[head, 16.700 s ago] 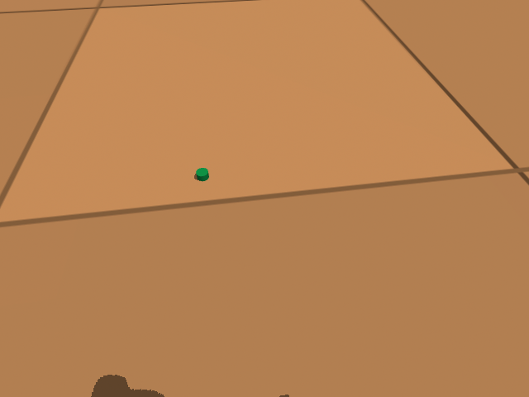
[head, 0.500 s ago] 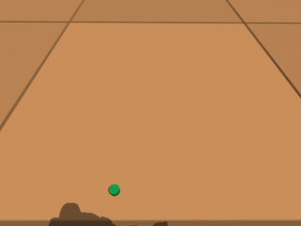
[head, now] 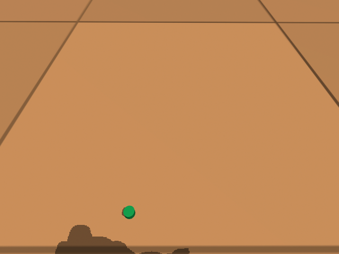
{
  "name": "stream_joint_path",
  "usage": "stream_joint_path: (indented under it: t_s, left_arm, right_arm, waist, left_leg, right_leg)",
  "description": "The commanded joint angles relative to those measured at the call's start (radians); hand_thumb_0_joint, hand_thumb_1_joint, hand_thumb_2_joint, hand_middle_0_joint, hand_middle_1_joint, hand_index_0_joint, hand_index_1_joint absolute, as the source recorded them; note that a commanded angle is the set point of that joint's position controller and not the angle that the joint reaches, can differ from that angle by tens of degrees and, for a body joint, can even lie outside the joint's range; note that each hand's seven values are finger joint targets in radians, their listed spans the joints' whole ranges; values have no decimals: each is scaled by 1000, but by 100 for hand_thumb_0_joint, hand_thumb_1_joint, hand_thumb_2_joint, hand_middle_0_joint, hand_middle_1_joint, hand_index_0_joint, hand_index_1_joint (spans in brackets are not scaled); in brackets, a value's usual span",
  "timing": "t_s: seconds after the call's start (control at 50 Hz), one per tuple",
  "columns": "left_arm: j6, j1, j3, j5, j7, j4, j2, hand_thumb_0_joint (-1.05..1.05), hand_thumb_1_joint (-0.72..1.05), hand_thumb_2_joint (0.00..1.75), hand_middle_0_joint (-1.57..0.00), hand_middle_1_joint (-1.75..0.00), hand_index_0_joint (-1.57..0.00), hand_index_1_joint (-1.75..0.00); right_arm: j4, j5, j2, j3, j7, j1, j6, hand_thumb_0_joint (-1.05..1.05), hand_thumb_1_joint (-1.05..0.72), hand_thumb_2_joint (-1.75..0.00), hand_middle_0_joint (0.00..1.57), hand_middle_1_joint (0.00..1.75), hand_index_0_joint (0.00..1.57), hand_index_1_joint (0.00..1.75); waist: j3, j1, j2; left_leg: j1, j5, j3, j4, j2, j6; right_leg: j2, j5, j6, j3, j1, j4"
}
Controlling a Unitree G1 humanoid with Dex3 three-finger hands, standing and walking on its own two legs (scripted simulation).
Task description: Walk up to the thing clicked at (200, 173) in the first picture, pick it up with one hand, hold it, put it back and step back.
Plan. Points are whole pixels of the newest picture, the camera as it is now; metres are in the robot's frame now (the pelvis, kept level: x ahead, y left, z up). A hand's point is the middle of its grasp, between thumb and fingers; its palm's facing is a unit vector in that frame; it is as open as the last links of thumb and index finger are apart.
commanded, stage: stand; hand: left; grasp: from above
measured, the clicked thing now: (129, 212) +0.45 +0.24 -0.76
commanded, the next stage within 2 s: rise first in 0.42 s
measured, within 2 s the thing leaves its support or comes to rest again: neither
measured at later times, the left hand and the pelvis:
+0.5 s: hand out of the picture +0.07 +0.25 -0.16, palm faces -0.02 -0.94 -0.34, open 7.4 cm; pelvis +0.00 +0.00 +0.00, yaw +0 degrees
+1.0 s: hand out of the picture +0.15 +0.25 -0.20, palm faces -0.08 -0.92 -0.38, open 12.9 cm; pelvis -0.01 +0.01 -0.05, yaw -2 degrees
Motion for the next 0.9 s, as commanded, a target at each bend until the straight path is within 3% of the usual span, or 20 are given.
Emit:
stream_joint_path:
  t_s: [0.0, 0.2, 0.32, 0.4, 0.48, 0.5, 0.52, 0.54, 0.56, 0.58, 0.6, 0.62, 0.66, 0.68, 0.72, 0.78, 0.84, 0.88]
  left_arm:
    - [-20, -17, 40, -4, 15, -56, 219, 0, 90, 90, -20, -30, -20, -30]
    - [-20, -24, 40, -3, 16, -55, 216, 0, 90, 90, -20, -30, -20, -30]
    - [-22, -29, 39, -5, 15, -59, 215, 0, 90, 90, -20, -30, -20, -30]
    - [-15, -23, 42, -3, 14, -53, 218, 0, 90, 90, -20, -30, -20, -30]
    - [-21, -25, 40, -5, 15, -55, 213, 0, 90, 90, -20, -30, -20, -30]
    - [-22, -19, 40, -5, 15, -55, 213, 0, 82, 94, -22, -33, -19, -35]
    - [-118, -370, 35, -61, 28, -406, 41, 0, 74, 92, -20, -41, -17, -43]
    - [-115, -475, 53, -62, 36, -364, 93, 0, 66, 92, -21, -49, -17, -51]
    - [-85, -322, 107, -41, 41, -220, 179, 0, 58, 90, -22, -57, -20, -59]
    - [-59, -270, 135, -21, 33, -117, 207, 0, 50, 89, -21, -65, -20, -67]
    - [-50, -316, 151, -6, 25, -109, 236, 0, 42, 88, -18, -73, -19, -75]
    - [-55, -334, 169, 18, 16, -110, 246, 0, 35, 89, -17, -81, -18, -81]
    - [-28, -212, 205, 63, 4, -77, 240, 0, 19, 90, -14, -95, -17, -92]
    - [-10, -142, 220, 79, -2, -78, 220, 0, 11, 91, -12, -97, -15, -94]
    - [36, -95, 207, 95, 1, -130, 180, 0, -3, 91, -13, -99, -15, -97]
    - [124, -110, 198, 114, 6, -222, 163, 0, -27, 95, -11, -102, -12, -101]
    - [182, -117, 204, 127, 15, -283, 163, 0, -50, 97, -10, -105, -9, -106]
    - [196, -136, 197, 139, 16, -330, 149, 0, -54, 98, -10, -105, -9, -106]
  right_arm:
    - [-61, -3, -221, -45, -14, -31, -24, 0, -90, -90, 20, 30, 20, 30]
    - [-60, -2, -220, -45, -13, -26, -20, 0, -90, -90, 20, 30, 20, 30]
    - [-60, -3, -219, -44, -13, -30, -22, 0, -90, -90, 20, 30, 20, 30]
    - [-60, -4, -221, -45, -15, -36, -19, 0, -90, -90, 20, 30, 20, 30]
    - [-59, -2, -216, -44, -12, -29, -23, 0, -90, -90, 20, 30, 20, 30]
    - [-61, -3, -219, -46, -13, -36, -22, 0, -88, -90, 20, 30, 20, 30]
    - [-343, 66, -49, -2, -35, -54, -76, 0, -94, -91, 20, 30, 20, 30]
    - [-279, 66, -75, -6, -47, -4, -75, 0, -90, -90, 20, 30, 20, 30]
    - [-282, 70, -113, -30, -60, 38, -66, 0, -89, -89, 20, 30, 20, 30]
    - [-288, 65, -113, -41, -64, 55, -56, 0, -88, -89, 20, 30, 20, 30]
    - [-316, 63, -108, -49, -66, 56, -60, 0, -88, -89, 20, 30, 20, 30]
    - [-340, 44, -106, -65, -67, 59, -65, 0, -87, -89, 20, 30, 20, 30]
    - [-370, 27, -92, -85, -58, 96, -69, 0, -89, -90, 20, 30, 20, 30]
    - [-394, 20, -90, -94, -49, 97, -73, 0, -88, -89, 20, 30, 20, 30]
    - [-447, 26, -83, -97, -43, 91, -75, 0, -87, -89, 20, 30, 20, 30]
    - [-518, 35, -77, -97, -32, 63, -70, 0, -87, -89, 20, 30, 20, 30]
    - [-558, 33, -63, -94, -25, 57, -81, 0, -86, -89, 20, 30, 20, 30]
    - [-573, 30, -54, -95, -23, 67, -91, 0, -86, -89, 20, 30, 20, 30]
  waist:
    - [-91, 4, 13]
    - [-66, -1, 8]
    - [-84, 1, 17]
    - [-62, 4, 21]
    - [-81, 2, 7]
    - [-89, 4, 12]
    - [-43, -123, 29]
    - [-61, -95, 2]
    - [-56, -67, -18]
    - [-86, -59, -60]
    - [-105, -48, -73]
    - [-171, -33, -64]
    - [-252, -7, 10]
    - [-262, 21, 47]
    - [-285, 27, 87]
    - [-280, 8, 48]
    - [-255, 0, 7]
    - [-242, -8, 9]
  left_leg:
    - [15, 165, -51, -44, 95, 54]
    - [0, 103, -54, -57, 91, 50]
    - [8, 163, -51, -48, 96, 51]
    - [-13, 82, -55, -67, 91, 50]
    - [10, 139, -52, -53, 91, 48]
    - [22, 138, -50, -42, 92, 53]
    - [-74, -48, 105, 16, -35, 38]
    - [-66, -71, 101, 28, -44, 39]
    - [-89, -73, 98, 32, -34, 39]
    - [-126, -55, 94, 80, -38, 43]
    - [-157, -40, 90, 118, -37, 46]
    - [-166, -20, 91, 146, -35, 45]
    - [-217, 11, 93, 202, -46, 38]
    - [-236, 11, 94, 212, -48, 31]
    - [-225, 32, 93, 205, -43, 22]
    - [-257, 39, 85, 238, -36, 24]
    - [-328, -16, 85, 292, -33, 29]
    - [-382, -68, 85, 337, -31, 30]
  right_leg:
    - [-85, 133, -55, 58, 24, -50]
    - [-82, 73, -54, 58, 7, -64]
    - [-86, 131, -55, 57, 29, -55]
    - [-78, 61, -58, 54, 10, -61]
    - [-82, 97, -57, 56, 16, -59]
    - [-84, 104, -56, 57, 10, -63]
    - [32, 33, -35, -5, -236, 4]
    - [34, 0, -33, -17, -195, 8]
    - [43, -28, -39, -32, -180, 19]
    - [44, -21, -40, -34, -205, 49]
    - [46, -7, -38, -38, -219, 84]
    - [41, 23, -38, -32, -208, 124]
    - [36, 56, -44, -21, -221, 188]
    - [39, 42, -51, -22, -224, 210]
    - [50, 46, -56, -27, -223, 218]
    - [59, 40, -53, -38, -256, 237]
    - [59, -23, -47, -38, -323, 274]
    - [59, -74, -46, -32, -391, 315]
